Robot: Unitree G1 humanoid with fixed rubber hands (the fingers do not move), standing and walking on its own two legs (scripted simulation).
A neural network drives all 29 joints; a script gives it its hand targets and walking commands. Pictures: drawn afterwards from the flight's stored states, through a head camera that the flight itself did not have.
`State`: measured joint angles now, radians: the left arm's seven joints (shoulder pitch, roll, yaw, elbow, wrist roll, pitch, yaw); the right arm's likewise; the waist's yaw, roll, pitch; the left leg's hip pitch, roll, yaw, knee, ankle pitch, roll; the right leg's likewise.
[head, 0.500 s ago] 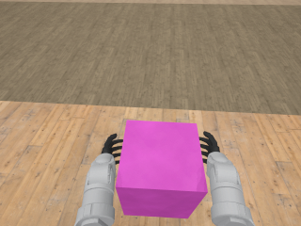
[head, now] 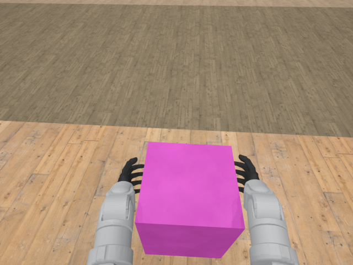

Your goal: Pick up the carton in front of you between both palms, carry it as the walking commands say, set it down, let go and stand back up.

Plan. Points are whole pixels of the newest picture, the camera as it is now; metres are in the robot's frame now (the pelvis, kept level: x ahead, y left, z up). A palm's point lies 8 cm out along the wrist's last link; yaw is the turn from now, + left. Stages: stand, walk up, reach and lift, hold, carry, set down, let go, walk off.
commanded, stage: reach and lift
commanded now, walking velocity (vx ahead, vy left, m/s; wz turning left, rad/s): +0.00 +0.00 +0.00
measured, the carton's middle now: (186, 202) +0.29 +0.00 -0.05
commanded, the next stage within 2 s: hold in 0.26 s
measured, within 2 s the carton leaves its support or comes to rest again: neither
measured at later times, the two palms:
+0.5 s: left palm (125, 186) +0.28 +0.15 +0.05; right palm (256, 185) +0.28 -0.15 +0.06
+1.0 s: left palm (124, 185) +0.28 +0.15 +0.05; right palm (255, 185) +0.29 -0.15 +0.06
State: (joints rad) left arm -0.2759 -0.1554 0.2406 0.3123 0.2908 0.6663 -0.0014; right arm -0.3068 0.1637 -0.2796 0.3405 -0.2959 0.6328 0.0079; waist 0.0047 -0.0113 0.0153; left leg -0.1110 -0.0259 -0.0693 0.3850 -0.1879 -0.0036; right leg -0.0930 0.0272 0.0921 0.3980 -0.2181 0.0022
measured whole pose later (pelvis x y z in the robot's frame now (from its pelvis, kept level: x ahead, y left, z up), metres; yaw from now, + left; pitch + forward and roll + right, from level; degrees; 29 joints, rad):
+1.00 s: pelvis -0.01 +0.00 +0.00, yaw +0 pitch -8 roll +0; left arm -0.29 -0.16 0.23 0.25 0.29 0.77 0.00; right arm -0.32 0.17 -0.27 0.27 -0.30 0.73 0.01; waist 0.00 -0.01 0.03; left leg -0.06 -0.03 -0.07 0.37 -0.18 0.00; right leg -0.04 0.03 0.09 0.38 -0.21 0.00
